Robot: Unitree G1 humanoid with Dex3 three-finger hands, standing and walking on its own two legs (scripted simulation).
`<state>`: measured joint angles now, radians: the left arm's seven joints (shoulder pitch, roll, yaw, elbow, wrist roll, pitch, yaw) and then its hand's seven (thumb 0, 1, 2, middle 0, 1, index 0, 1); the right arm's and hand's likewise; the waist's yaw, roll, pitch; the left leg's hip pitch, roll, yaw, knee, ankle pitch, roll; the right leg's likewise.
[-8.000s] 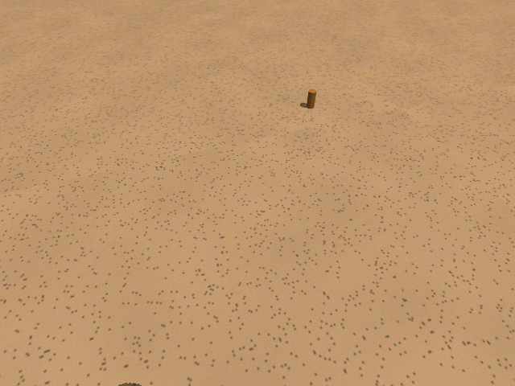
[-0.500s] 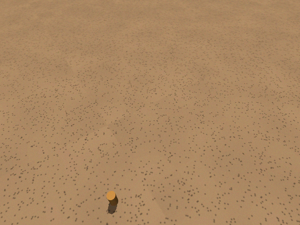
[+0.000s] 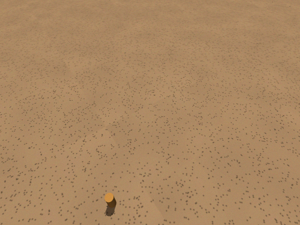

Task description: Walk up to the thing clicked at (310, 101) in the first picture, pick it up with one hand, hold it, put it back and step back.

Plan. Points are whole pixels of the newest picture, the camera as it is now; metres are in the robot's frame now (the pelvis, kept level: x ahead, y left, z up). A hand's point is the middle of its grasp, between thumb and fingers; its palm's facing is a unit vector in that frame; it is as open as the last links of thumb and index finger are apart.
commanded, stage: stand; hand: left
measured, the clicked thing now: (110, 200) +0.40 +0.25 -0.72
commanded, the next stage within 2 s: none
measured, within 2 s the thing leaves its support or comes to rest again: neither
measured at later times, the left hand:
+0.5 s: hand out of the picture +0.07 +0.26 -0.16, palm faces -0.03 -0.94 -0.35, open 7.3 cm
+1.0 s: hand out of the picture +0.07 +0.26 -0.16, palm faces -0.03 -0.94 -0.35, open 7.3 cm
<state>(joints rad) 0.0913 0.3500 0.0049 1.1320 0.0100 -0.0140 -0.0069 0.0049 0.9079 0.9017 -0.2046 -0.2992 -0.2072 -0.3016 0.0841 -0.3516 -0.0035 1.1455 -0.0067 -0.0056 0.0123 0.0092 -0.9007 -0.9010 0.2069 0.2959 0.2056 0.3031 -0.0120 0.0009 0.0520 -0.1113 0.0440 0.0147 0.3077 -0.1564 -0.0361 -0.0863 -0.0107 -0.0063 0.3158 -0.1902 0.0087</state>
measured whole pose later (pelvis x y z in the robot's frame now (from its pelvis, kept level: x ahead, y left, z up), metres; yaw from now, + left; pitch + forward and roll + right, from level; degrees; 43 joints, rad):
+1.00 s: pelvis +0.00 +0.00 +0.00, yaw +0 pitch -2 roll +0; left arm 0.12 0.36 0.00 1.12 0.01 -0.01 -0.01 0.00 0.91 0.90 -0.20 -0.30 -0.21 -0.30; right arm 0.11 -0.35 0.00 1.14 -0.01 0.00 0.01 0.01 -0.90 -0.90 0.21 0.30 0.21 0.30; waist -0.01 0.00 0.05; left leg -0.11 0.04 0.01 0.31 -0.16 -0.04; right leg -0.09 -0.01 -0.01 0.32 -0.19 0.01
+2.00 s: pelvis +0.00 +0.00 +0.00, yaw +0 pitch -3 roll +0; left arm 0.13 0.36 0.00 1.12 0.01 -0.01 -0.01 0.00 0.91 0.90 -0.20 -0.30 -0.21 -0.30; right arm 0.11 -0.35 0.00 1.13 -0.01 0.00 0.01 0.01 -0.90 -0.90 0.21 0.30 0.21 0.30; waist 0.00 0.00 0.05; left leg -0.10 0.04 0.02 0.31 -0.16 -0.03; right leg -0.08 -0.01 -0.01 0.31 -0.19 0.01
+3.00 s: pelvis -0.01 +0.02 -0.06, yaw +0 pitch +12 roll -1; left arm 0.09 0.31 0.15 0.79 0.21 0.12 0.00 0.00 -0.35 0.94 -0.10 -1.05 -0.11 -1.04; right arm 0.25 -0.24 -0.04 0.65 0.02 -0.09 -0.01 0.01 -0.90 -0.90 0.21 0.30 0.21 0.30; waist -0.03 0.00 -0.07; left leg -0.70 0.04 0.00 0.90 -0.42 -0.01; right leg -0.66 -0.02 0.00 0.88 -0.44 0.03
